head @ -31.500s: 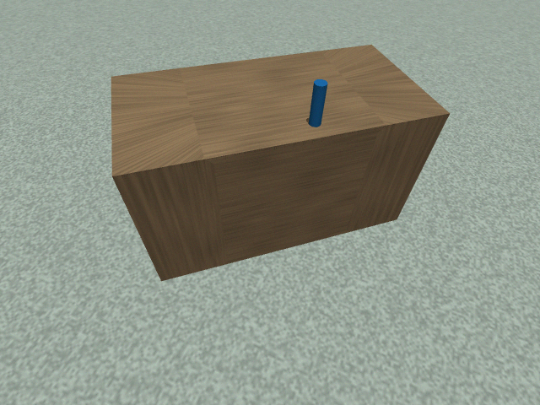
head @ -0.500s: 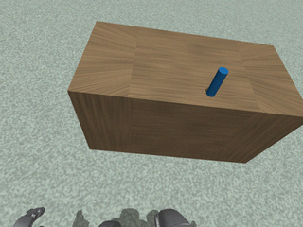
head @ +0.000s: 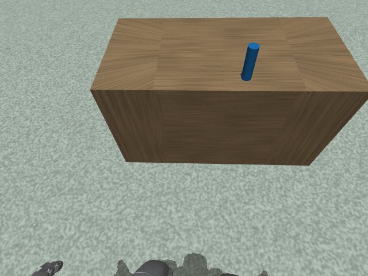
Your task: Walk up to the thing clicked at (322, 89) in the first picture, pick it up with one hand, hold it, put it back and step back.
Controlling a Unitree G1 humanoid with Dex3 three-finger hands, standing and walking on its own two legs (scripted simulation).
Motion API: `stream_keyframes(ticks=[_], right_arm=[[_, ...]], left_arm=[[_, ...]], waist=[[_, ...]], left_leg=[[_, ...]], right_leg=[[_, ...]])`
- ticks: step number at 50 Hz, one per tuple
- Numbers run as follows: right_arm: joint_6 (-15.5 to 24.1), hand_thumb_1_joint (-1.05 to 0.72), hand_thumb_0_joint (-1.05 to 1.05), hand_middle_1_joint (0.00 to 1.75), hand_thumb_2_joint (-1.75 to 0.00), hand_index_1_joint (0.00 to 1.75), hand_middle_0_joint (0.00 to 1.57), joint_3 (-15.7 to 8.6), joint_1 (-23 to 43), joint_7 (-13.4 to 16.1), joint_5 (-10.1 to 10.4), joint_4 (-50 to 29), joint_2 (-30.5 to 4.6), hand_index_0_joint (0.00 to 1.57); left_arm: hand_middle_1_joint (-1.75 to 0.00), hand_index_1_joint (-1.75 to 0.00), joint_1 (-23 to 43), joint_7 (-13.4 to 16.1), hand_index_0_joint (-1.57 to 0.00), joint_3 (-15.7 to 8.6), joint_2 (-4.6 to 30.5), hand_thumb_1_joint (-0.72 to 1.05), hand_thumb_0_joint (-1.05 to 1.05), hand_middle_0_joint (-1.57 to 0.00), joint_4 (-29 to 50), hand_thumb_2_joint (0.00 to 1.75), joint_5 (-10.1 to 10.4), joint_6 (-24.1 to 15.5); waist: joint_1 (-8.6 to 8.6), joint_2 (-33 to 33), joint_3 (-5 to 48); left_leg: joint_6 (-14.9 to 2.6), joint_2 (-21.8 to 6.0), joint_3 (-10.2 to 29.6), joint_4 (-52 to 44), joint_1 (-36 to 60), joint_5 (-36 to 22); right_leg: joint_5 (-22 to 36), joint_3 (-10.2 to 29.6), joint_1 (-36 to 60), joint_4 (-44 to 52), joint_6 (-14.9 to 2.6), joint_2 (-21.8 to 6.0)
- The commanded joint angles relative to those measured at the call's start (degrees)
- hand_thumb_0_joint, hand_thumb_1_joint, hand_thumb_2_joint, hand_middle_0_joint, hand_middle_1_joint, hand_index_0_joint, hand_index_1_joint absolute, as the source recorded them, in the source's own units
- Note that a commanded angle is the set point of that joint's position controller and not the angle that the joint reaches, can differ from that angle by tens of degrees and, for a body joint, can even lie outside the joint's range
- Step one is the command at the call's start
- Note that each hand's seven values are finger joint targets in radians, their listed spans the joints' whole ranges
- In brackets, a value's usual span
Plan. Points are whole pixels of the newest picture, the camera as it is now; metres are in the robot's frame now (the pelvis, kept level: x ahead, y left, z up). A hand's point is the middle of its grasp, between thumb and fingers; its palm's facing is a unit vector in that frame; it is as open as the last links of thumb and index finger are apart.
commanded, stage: step back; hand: right
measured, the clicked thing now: (249, 62) +0.85 -0.20 -0.09
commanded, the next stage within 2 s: stand in 1.64 s
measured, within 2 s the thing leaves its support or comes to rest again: neither
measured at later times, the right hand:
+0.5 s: hand out of the picture -0.01 -0.33 -0.15, palm faces -0.03 +0.91 -0.41, open 7.4 cm
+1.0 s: hand out of the picture -0.16 -0.31 -0.15, palm faces -0.13 +0.93 -0.36, open 7.4 cm
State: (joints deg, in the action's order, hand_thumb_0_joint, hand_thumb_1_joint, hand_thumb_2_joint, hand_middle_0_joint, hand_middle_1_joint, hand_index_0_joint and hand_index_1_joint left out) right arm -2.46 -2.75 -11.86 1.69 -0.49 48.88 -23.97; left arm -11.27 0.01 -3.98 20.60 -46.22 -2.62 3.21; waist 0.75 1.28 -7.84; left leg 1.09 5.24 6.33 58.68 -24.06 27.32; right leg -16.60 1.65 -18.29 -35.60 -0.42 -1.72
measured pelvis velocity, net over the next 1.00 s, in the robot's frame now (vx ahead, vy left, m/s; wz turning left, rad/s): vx -0.23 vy -0.05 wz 0.11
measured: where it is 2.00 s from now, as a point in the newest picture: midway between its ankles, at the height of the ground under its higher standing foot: outside the picture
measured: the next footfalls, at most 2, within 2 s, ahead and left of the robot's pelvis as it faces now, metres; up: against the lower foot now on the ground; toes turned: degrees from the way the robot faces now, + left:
left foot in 0.08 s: -0.01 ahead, +0.12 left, +0.00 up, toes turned +1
right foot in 0.44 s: -0.13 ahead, -0.16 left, +0.00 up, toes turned +3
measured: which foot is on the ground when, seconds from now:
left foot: up 0.00-0.06, down 0.08-0.48, up 0.50-0.86, down 0.88-1.00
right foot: down 0.00-0.12, up 0.14-0.42, down 0.44-1.00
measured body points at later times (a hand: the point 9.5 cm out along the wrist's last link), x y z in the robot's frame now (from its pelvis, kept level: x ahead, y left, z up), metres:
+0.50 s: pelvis -0.17 -0.06 -0.02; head -0.11 -0.07 +0.43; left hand -0.09 +0.26 -0.13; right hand -0.01 -0.38 -0.13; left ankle -0.05 +0.11 -0.72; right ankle -0.19 -0.17 -0.73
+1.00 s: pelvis -0.23 -0.05 +0.00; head -0.23 -0.05 +0.45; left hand -0.22 +0.28 -0.12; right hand -0.15 -0.35 -0.13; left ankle -0.26 +0.08 -0.73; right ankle -0.20 -0.16 -0.70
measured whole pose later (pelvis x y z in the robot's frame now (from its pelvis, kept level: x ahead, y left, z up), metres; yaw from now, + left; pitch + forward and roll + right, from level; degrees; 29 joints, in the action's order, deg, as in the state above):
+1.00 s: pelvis -0.23 -0.05 +0.00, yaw +6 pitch -3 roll +1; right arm -0.6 -3.4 -15.0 -1.9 -2.9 56.1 -21.4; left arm -14.8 -0.8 -3.6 22.8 -55.3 -1.4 0.9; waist 0.4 -0.7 -2.4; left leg -1.6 1.0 0.9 32.0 -10.0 19.6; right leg -27.0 -0.9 -20.6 -47.4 -0.8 -1.9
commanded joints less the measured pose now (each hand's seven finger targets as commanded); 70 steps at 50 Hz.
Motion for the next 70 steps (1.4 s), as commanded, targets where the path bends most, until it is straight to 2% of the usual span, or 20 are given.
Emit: stream_keyframes(ticks=[1, 4, 6, 7, 8, 11, 17, 22, 24, 25, 29, 37, 43, 44, 46, 47, 50, 57, 60, 70], right_arm=[[2.9, -0.9, 0.0, 0.3, -0.9, 0.3, 0.2, -2.3, 0.2, 0.8, -0.9, -4.8, -7.6, 0.2], [3.1, -0.9, 0.0, 0.3, -0.9, 0.3, 0.2, -3.5, -4.8, 0.6, -1.3, -2.1, -9.0, 0.2], [2.8, -0.9, 0.0, 0.3, -0.9, 0.3, 0.2, -4.9, -0.9, 0.5, -2.3, -3.7, -16.5, 0.2], [2.8, -0.9, 0.0, 0.3, -0.9, 0.3, 0.2, -5.5, -1.3, 0.5, -1.8, -4.7, -20.9, 0.2], [3.1, -0.9, 0.0, 0.3, -0.9, 0.3, 0.2, -5.5, 0.5, 0.9, -1.7, -4.3, -18.8, 0.2], [2.8, -0.9, 0.0, 0.3, -0.9, 0.3, 0.2, -3.5, 5.5, 1.1, -1.8, -5.3, -12.2, 0.2], [1.4, -0.9, 0.0, 0.3, -0.9, 0.3, 0.2, -3.7, 3.6, 0.2, -1.9, -5.7, -11.7, 0.2], [-0.4, -0.9, 0.0, 0.3, -0.9, 0.3, 0.2, -3.3, 6.7, -0.7, -0.7, -5.7, -12.2, 0.2], [-0.1, -0.9, 0.0, 0.3, -0.9, 0.3, 0.2, -1.9, 8.0, -0.2, -0.3, -8.0, -6.6, 0.2], [-0.4, -0.9, 0.0, 0.3, -0.9, 0.3, 0.2, -3.4, 9.0, 0.8, -0.7, -7.4, -9.4, 0.2], [0.0, -0.9, 0.0, 0.3, -0.9, 0.3, 0.2, -2.2, 2.9, -0.1, 0.2, -2.0, -8.4, 0.2], [1.2, -0.9, 0.0, 0.3, -0.9, 0.3, 0.2, -2.8, 5.2, -1.4, -1.9, -1.4, -10.2, 0.2], [2.6, -0.9, 0.0, 0.3, -0.9, 0.3, 0.2, -3.5, -3.8, -2.8, -1.6, 4.4, -8.5, 0.2], [2.9, -0.9, 0.0, 0.3, -0.9, 0.3, 0.2, -4.0, -5.3, -2.7, -1.9, 5.2, -9.4, 0.2], [3.5, -0.9, 0.0, 0.3, -0.9, 0.3, 0.2, -5.1, -4.6, -2.2, -2.6, 3.9, -16.1, 0.2], [3.5, -0.9, 0.0, 0.3, -0.9, 0.3, 0.2, -5.5, -2.4, -2.3, -2.1, 3.2, -17.3, 0.2], [4.3, -0.9, 0.0, 0.3, -0.9, 0.3, 0.2, -3.2, 3.4, -2.1, -2.4, 2.0, -10.3, 0.2], [2.7, -0.9, 0.0, 0.3, -0.9, 0.3, 0.2, -3.1, 4.2, -2.5, -1.3, 1.3, -9.1, 0.2], [2.5, -0.9, 0.0, 0.3, -0.9, 0.3, 0.2, -2.7, 2.2, -1.4, -1.3, 1.1, -8.0, 0.2], [3.8, -0.9, 0.0, 0.3, -0.9, 0.3, 0.2, -2.7, -2.3, -1.3, -0.8, 5.7, -5.9, 0.2]], left_arm=[[-0.3, -0.3, 0.3, 2.0, -0.2, -4.2, 13.3, 0.9, 0.0, -0.2, 6.0, 0.9, 0.4, -0.7], [-0.3, -0.3, 2.4, 1.4, -0.2, -3.0, 12.7, 0.9, 0.0, -0.2, 7.6, 0.9, 1.4, 0.5], [-0.3, -0.3, 1.2, 1.2, -0.2, -2.1, 9.1, 0.9, 0.0, -0.2, 7.7, 0.9, 2.2, 0.7], [-0.3, -0.3, 4.9, 2.0, -0.2, -3.1, 11.9, 0.9, 0.0, -0.2, 8.1, 0.9, 1.8, 0.8], [-0.3, -0.3, 5.8, 2.0, -0.2, -3.5, 13.7, 0.9, 0.0, -0.2, 6.9, 0.9, 1.5, 0.9], [-0.3, -0.3, 1.2, 1.3, -0.2, -3.4, 12.5, 0.9, 0.0, -0.2, 4.6, 0.9, 2.2, 0.8], [-0.3, -0.3, 0.8, 0.9, -0.2, -2.6, 11.1, 0.9, 0.0, -0.2, 3.5, 0.9, 1.5, -0.8], [-0.3, -0.3, -5.9, 1.2, -0.2, -3.0, 11.7, 0.9, 0.0, -0.2, -2.5, 0.9, 0.8, -2.6], [-0.3, -0.3, -2.9, 1.1, -0.2, -5.7, 22.2, 0.9, 0.0, -0.2, -0.9, 0.9, -0.2, -2.8], [-0.3, -0.3, 0.8, 1.4, -0.2, -6.1, 25.4, 0.9, 0.0, -0.2, 1.1, 0.9, -0.6, -2.8], [-0.3, -0.3, 5.8, 2.0, -0.2, -3.6, 14.4, 0.9, 0.0, -0.2, 0.7, 0.9, 0.4, -3.9], [-0.3, -0.3, -2.7, 1.4, -0.2, -5.3, 17.6, 0.9, 0.0, -0.2, -0.8, 0.9, -0.2, -4.9], [-0.3, -0.3, 2.0, 0.5, -0.2, -3.8, 16.7, 0.9, 0.0, -0.2, -0.8, 0.9, 0.3, -4.3], [-0.3, -0.3, 1.6, 0.4, -0.2, -2.7, 14.2, 0.9, 0.0, -0.2, -0.7, 0.9, 0.2, -4.2], [-0.3, -0.3, 5.4, 0.4, -0.2, -1.8, 11.2, 0.9, 0.0, -0.2, -0.4, 0.9, 1.6, -4.4], [-0.3, -0.3, 6.8, 0.4, -0.2, -3.1, 15.6, 0.9, 0.0, -0.2, -1.0, 0.9, 0.9, -4.6], [-0.3, -0.3, 1.3, -0.7, -0.2, -2.1, 12.5, 0.9, 0.0, -0.2, -3.2, 0.9, 1.7, -5.5], [-0.3, -0.3, -5.6, 0.1, -0.2, -2.7, 12.1, 0.9, 0.0, -0.2, -8.4, 0.9, 0.9, -6.8], [-0.3, -0.3, -4.4, 1.0, -0.2, -4.8, 21.3, 0.9, 0.0, -0.2, -6.9, 0.9, 0.2, -7.5], [-0.3, -0.3, 4.8, 1.4, -0.2, -1.6, 14.7, 0.9, 0.0, -0.2, -4.6, 0.9, 2.2, -6.7]], waist=[[2.41, -13.9, 11.8], [0.45, -9.0, 13.9], [2.05, 8.7, 12.8], [-2.26, 12.1, 13.0], [-1.53, 8.2, 10.2], [2.26, 4.5, 9.0], [-0.91, 10.1, 9.5], [2.03, 8.4, 15.6], [2.64, -14.9, 8.8], [4.93, -16.6, 5.4], [-1.85, -6.8, 4.4], [4.47, -12.7, 6.1], [-0.54, -10.4, 6.8], [-1.58, -4.6, 7.1], [-3.95, 10.0, 3.5], [-3.74, 6.3, -0.8], [-0.05, 5.5, -0.4], [2.62, 6.2, 5.0], [3.06, -7.9, 4.5], [-2.08, -9.3, 10.5]], left_leg=[[-0.56, -3.8, -4.5, -20.6, -3.6, 0.1], [-2.24, -4.4, -4.3, -38.3, 11.8, -22.3], [-11.07, -22.6, 19.0, -36.8, 20.3, -40.1], [-19.24, -30.6, 26.2, -37.5, 10.8, -40.1], [-19.28, -29.6, 24.2, -37.7, 6.6, -37.8], [-13.23, -18.8, 5.7, -33.8, 11.6, -41.2], [-15.26, -19.1, 4.0, -31.1, 16.6, -36.5], [-9.07, -14.6, -0.2, -21.0, 10.1, -24.0], [-2.06, 0.4, -1.9, -5.9, -10.8, 5.6], [-0.55, -1.8, 4.6, 5.3, -7.2, 9.6], [-0.97, 1.0, 4.2, 8.3, -7.0, -3.5], [0.75, -5.3, 0.7, -11.2, -6.8, 2.2], [-2.93, -3.3, -8.5, -35.0, 16.0, -5.2], [-3.51, -4.1, -5.2, -37.6, 21.9, -6.4], [-12.97, -24.2, 26.7, -47.5, 18.4, 20.4], [-16.63, -26.5, 27.8, -49.1, 8.4, 24.1], [-11.24, -17.3, 10.5, -44.0, 12.7, 3.1], [-7.37, -12.7, -0.2, -28.9, 0.9, 0.5], [-2.29, -5.1, -0.7, -3.6, -8.1, 8.9], [-1.43, -5.7, -9.4, -30.7, 12.4, -17.0]], right_leg=[[32.8, 9.6, 20.2, 1.1, -10.55, -11.4], [24.5, 7.2, 10.1, -6.3, -6.11, -8.2], [-15.9, 0.5, -11.3, -20.6, -1.23, 5.6], [-23.1, 6.2, -6.9, -29.7, -0.43, 5.0], [-20.5, 9.7, -5.4, -34.6, -0.52, 4.0], [-12.6, 10.1, -10.3, -38.0, -0.83, 7.5], [-13.5, 2.8, -5.8, -16.4, 2.49, 3.8], [3.7, -2.2, 10.7, 13.5, -0.26, 3.2], [-2.9, 27.0, 5.9, 17.7, -8.98, -15.6], [-4.6, 36.8, -6.7, 21.3, -17.11, -24.4], [19.3, 8.4, 2.2, 10.1, -5.92, -8.7], [-25.0, 19.9, 11.7, 17.5, -11.03, -15.1], [-16.5, 8.2, -0.7, 13.6, -7.0, -10.8], [-14.9, 4.2, -5.9, 7.3, -4.79, -7.8], [-15.2, -5.7, -19.5, -12.0, 0.17, 2.2], [-15.1, 0.3, -15.2, -16.8, -0.42, -1.3], [-9.0, -0.6, -11.4, -10.0, -1.1, -0.9], [0.8, -5.2, 14.9, 9.3, -0.72, 3.4], [-17.5, 33.4, 10.6, 22.5, -12.96, -22.2], [30.4, 2.0, 4.8, 1.8, -6.0, -9.2]])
